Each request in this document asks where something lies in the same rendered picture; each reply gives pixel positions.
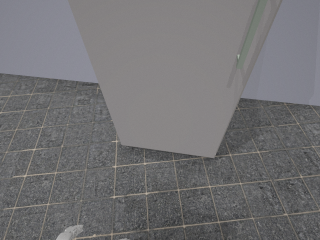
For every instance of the fridge door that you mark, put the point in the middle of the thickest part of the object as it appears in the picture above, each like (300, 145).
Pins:
(167, 68)

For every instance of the handle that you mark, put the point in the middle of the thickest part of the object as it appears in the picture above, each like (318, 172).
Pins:
(261, 4)

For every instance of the robot left hand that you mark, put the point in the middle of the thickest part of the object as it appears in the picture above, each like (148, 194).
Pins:
(70, 233)

